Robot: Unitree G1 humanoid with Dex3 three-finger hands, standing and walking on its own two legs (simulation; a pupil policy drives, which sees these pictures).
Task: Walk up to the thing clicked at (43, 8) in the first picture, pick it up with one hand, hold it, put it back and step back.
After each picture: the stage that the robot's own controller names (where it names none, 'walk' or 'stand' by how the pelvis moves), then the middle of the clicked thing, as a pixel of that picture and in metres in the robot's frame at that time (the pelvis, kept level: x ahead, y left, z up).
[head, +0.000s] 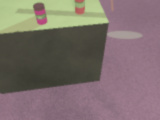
stand; (40, 14) +0.89 +0.29 -0.06
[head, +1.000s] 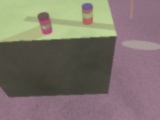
walk; (45, 23) +0.81 +0.30 -0.05
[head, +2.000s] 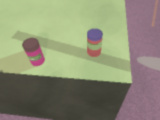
stand; (34, 52) +0.50 +0.27 -0.03
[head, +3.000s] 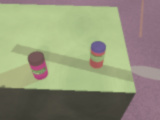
stand; (38, 66) +0.47 +0.22 -0.05
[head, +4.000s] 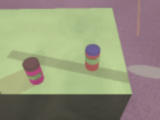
stand; (34, 71) +0.46 +0.23 -0.06
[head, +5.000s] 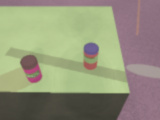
stand; (32, 69) +0.46 +0.24 -0.06
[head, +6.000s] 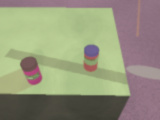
stand; (31, 71) +0.45 +0.24 -0.06
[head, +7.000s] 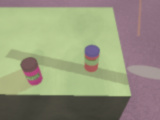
rise first; (32, 71) +0.45 +0.24 -0.06
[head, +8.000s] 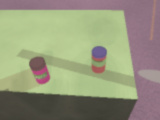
rise first; (40, 70) +0.46 +0.24 -0.05
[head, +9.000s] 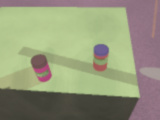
go down; (41, 68) +0.46 +0.24 -0.05
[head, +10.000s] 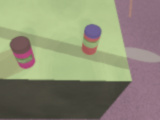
go down; (23, 53) +0.47 +0.21 -0.02
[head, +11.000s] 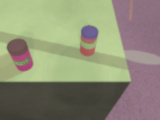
go down; (21, 55) +0.47 +0.23 +0.00
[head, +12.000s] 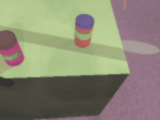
close in; (10, 49) +0.46 +0.23 +0.02
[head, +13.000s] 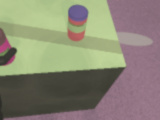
close; out of the picture +0.45 +0.24 +0.04
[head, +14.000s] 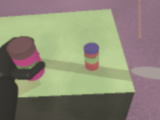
lift; (27, 59) +0.34 +0.17 +0.19
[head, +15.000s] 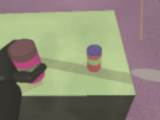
hold; (28, 62) +0.32 +0.17 +0.17
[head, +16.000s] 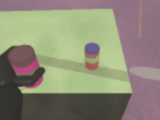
hold; (27, 67) +0.33 +0.18 +0.15
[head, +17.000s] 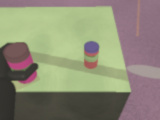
crouch; (22, 63) +0.35 +0.21 +0.12
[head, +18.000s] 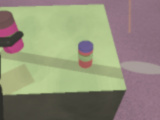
lower; (7, 33) +0.45 +0.23 +0.17
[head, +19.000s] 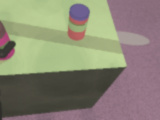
lower; out of the picture +0.47 +0.23 +0.04
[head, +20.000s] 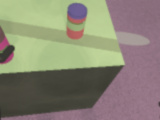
lower; out of the picture +0.46 +0.23 +0.04
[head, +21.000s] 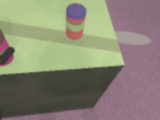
lower; out of the picture +0.45 +0.23 +0.04
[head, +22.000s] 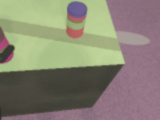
lower; out of the picture +0.46 +0.23 +0.04
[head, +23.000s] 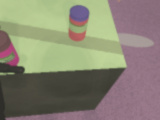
withdraw; (3, 51) +0.44 +0.22 +0.04
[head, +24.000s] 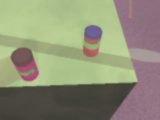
sink last; (26, 65) +0.42 +0.21 +0.01
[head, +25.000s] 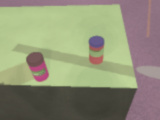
stand; (38, 67) +0.45 +0.23 +0.00
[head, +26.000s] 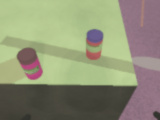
stand; (30, 64) +0.43 +0.22 +0.01
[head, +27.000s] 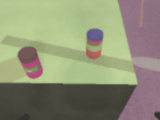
stand; (31, 63) +0.44 +0.22 +0.01
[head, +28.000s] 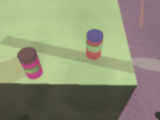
stand; (31, 63) +0.43 +0.22 +0.01
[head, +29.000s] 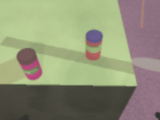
stand; (30, 64) +0.43 +0.23 +0.01
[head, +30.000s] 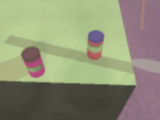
stand; (34, 62) +0.44 +0.22 +0.00
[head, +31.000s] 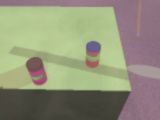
walk; (37, 71) +0.45 +0.22 -0.05
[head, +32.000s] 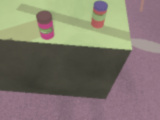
walk; (45, 25) +0.63 +0.18 -0.04
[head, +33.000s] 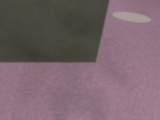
walk; out of the picture +0.90 +0.30 -0.03
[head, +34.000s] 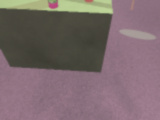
stand; out of the picture +1.02 +0.24 -0.05
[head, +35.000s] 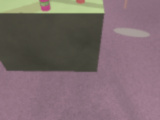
stand; (44, 1) +1.03 +0.27 -0.06
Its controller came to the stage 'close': yes
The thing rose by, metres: 0.25
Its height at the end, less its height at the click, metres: +0.00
